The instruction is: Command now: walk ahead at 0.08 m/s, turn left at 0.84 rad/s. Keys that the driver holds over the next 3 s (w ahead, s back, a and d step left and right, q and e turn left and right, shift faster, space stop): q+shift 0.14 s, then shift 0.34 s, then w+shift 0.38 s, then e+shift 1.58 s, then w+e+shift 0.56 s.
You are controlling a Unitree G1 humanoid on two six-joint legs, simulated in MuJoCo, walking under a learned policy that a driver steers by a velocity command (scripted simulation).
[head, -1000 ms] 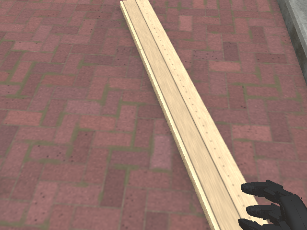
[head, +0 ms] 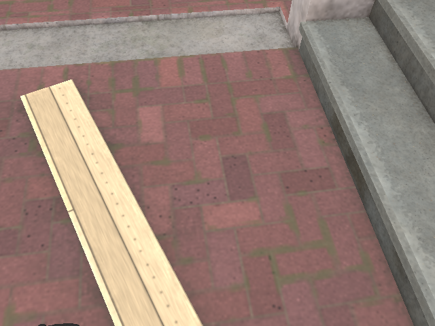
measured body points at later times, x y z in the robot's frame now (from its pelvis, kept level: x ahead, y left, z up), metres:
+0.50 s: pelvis +0.09 -0.07 +0.00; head +0.11 -0.08 +0.44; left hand +0.12 +0.24 -0.10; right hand +0.37 -0.23 -0.07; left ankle +0.14 +0.05 -0.71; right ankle +0.14 -0.18 -0.74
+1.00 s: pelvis +0.26 -0.02 -0.03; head +0.29 -0.04 +0.42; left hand +0.12 +0.19 -0.15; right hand +0.56 -0.15 -0.10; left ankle +0.34 +0.13 -0.71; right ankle +0.13 -0.19 -0.77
